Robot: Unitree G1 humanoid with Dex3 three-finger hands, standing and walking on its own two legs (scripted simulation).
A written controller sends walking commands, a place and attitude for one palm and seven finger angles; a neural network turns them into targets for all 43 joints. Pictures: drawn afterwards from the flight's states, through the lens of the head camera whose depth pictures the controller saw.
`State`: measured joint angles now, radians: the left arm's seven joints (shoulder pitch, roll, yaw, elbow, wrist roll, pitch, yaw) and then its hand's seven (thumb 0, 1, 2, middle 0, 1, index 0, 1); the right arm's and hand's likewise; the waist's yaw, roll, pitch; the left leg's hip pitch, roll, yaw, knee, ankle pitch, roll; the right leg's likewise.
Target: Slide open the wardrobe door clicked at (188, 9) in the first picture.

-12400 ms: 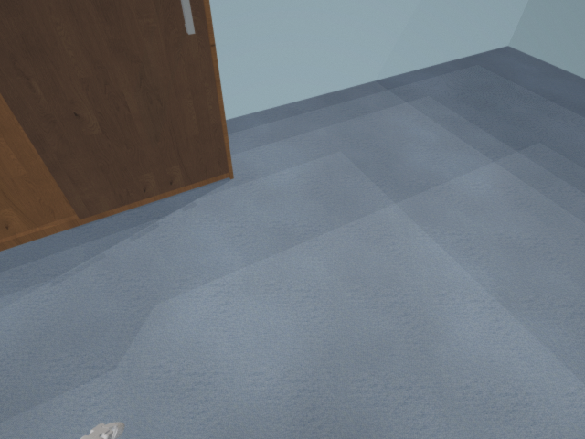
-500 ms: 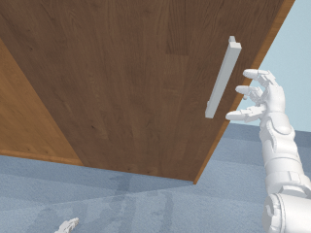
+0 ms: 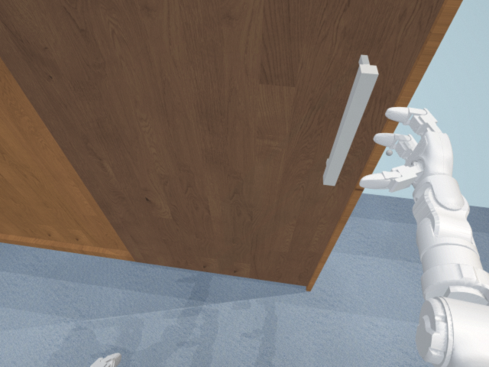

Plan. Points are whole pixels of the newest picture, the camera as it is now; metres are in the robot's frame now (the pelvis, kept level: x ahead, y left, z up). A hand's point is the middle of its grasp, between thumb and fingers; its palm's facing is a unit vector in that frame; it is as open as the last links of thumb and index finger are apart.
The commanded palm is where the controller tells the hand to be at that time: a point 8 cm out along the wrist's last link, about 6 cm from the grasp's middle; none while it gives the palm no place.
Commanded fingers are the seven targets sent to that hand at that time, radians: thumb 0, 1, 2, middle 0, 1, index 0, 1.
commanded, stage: move the hooked fingers beside the handle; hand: right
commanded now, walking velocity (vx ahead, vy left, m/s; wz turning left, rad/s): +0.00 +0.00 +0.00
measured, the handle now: (344, 128) +0.51 -0.11 +0.13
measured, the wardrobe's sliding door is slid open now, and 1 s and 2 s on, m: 0.00 0.00 0.00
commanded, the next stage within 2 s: feel for the door with the fingertips in 1.72 s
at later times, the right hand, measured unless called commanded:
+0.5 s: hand (395, 160) +0.43 -0.18 +0.13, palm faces +0.02 +1.00 +0.04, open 14.0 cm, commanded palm +0.40 -0.23 +0.14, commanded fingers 0.00 0.50 -0.30 0.30 1.20 0.30 1.20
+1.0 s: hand (381, 158) +0.44 -0.16 +0.13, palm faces +0.04 +1.00 +0.02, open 14.0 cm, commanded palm +0.41 -0.22 +0.14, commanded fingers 0.00 0.50 -0.30 0.30 1.20 0.30 1.20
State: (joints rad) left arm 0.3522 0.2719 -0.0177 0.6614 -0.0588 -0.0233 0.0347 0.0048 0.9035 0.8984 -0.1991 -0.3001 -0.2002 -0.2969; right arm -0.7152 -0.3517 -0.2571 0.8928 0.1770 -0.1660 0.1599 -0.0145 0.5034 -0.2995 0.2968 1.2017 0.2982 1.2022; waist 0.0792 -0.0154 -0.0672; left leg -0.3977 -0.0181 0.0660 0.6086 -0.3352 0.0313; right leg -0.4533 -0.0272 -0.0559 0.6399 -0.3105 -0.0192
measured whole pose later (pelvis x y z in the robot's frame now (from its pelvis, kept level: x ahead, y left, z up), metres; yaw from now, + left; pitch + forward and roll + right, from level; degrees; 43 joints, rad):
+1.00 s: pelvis -0.01 -0.01 +0.00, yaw +0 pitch +7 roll +1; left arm 0.33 0.26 -0.03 0.65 -0.05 -0.04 0.03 0.00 0.90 0.90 -0.20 -0.30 -0.20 -0.30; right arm -0.74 -0.31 -0.24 0.91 0.16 -0.16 0.10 -0.01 0.50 -0.30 0.30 1.20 0.30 1.20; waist 0.08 -0.01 -0.05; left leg -0.42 -0.01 0.07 0.64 -0.33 0.02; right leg -0.48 -0.02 -0.06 0.66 -0.30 -0.03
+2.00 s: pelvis +0.00 +0.00 +0.00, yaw -1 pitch +6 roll +1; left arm 0.32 0.26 -0.03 0.65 -0.05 -0.01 0.03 0.00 0.90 0.90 -0.20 -0.30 -0.20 -0.30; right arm -0.67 -0.28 -0.19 0.77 0.16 -0.13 0.08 -0.02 0.50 -0.30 0.30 1.20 0.30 1.20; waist 0.06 -0.02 -0.05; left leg -0.38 -0.02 0.07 0.61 -0.34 0.03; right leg -0.44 -0.02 -0.04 0.64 -0.31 -0.02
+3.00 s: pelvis +0.00 +0.00 +0.00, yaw +1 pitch +8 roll +1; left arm 0.38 0.25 -0.02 0.65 -0.04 -0.03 0.00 0.00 0.90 0.90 -0.20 -0.30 -0.20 -0.30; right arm -0.75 -0.27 -0.22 0.91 0.15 -0.19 0.06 -0.01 0.50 -0.30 0.32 1.22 0.32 1.21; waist 0.09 -0.02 -0.08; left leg -0.43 -0.02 0.05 0.63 -0.33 0.03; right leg -0.49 -0.03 -0.06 0.66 -0.32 -0.02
